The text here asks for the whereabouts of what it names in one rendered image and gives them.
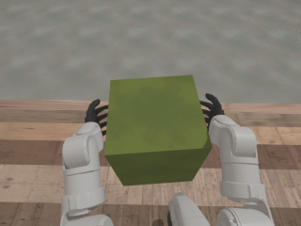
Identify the right robot thigh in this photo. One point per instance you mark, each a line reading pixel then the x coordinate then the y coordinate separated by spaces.
pixel 185 212

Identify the robot left hand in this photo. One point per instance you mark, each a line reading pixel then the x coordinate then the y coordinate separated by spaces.
pixel 92 114

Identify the robot right shin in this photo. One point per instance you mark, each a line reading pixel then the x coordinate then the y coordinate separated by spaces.
pixel 179 193

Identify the carton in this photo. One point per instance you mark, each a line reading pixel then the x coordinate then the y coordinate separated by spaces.
pixel 156 132

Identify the robot left upper arm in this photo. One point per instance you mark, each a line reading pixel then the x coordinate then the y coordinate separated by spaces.
pixel 96 220

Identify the robot right upper arm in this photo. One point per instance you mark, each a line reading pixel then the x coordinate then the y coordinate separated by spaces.
pixel 242 216

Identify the robot right hand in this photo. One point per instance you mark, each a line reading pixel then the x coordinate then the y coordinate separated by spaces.
pixel 215 108

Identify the robot left forearm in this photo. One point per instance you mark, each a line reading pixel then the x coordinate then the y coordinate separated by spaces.
pixel 83 191

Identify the robot right forearm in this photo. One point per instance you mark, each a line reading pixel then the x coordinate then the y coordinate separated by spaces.
pixel 239 163

